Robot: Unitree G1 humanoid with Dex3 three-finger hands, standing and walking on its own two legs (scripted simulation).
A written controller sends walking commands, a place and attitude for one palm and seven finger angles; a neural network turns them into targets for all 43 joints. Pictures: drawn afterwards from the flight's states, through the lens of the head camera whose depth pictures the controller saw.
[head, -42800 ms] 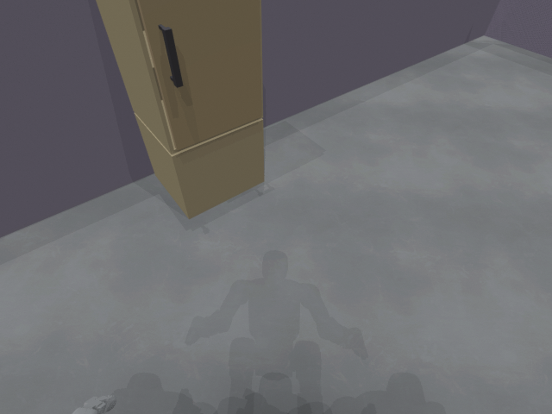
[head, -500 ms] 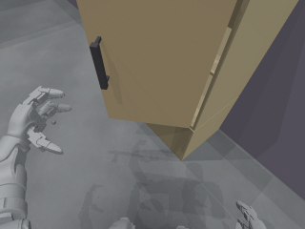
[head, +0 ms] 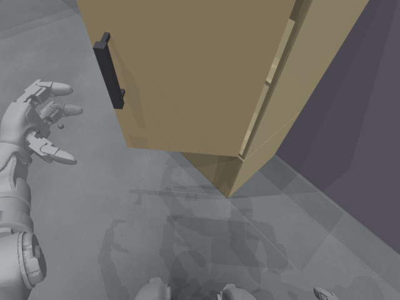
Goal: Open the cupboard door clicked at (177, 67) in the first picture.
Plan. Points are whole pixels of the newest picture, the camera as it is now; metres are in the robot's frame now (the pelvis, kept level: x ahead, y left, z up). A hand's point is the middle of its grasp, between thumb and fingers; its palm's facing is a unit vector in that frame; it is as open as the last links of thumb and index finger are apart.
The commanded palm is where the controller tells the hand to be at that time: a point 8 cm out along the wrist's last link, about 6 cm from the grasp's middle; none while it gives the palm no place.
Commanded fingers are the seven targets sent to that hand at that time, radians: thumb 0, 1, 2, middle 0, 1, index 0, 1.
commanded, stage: move the hooked fingers beside the handle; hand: left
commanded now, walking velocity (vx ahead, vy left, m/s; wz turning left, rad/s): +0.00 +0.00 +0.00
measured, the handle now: (113, 73) +0.60 +0.20 +0.07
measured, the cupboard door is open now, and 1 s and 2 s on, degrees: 43 43 43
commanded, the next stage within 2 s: slide the fingers in behind the handle in 1.58 s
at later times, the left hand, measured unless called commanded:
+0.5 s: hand (74, 92) +0.51 +0.26 +0.09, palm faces -0.08 -1.00 +0.01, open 14.0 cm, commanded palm +0.50 +0.31 +0.08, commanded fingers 0.00 -0.50 0.30 -0.30 -1.20 -0.30 -1.20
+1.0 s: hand (83, 80) +0.56 +0.26 +0.08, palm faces -0.10 -1.00 +0.00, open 14.0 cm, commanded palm +0.55 +0.29 +0.07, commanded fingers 0.00 -0.50 0.30 -0.30 -1.20 -0.30 -1.20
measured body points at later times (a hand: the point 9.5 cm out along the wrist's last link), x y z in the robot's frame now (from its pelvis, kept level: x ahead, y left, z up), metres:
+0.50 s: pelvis +0.00 +0.01 -0.02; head +0.13 +0.03 +0.41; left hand +0.50 +0.31 +0.09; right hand -0.01 -0.27 -0.11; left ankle +0.03 +0.10 -0.69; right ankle -0.01 -0.11 -0.69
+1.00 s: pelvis +0.01 +0.02 -0.02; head +0.18 +0.05 +0.40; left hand +0.56 +0.31 +0.08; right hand -0.04 -0.24 -0.11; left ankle +0.03 +0.10 -0.69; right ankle -0.01 -0.11 -0.69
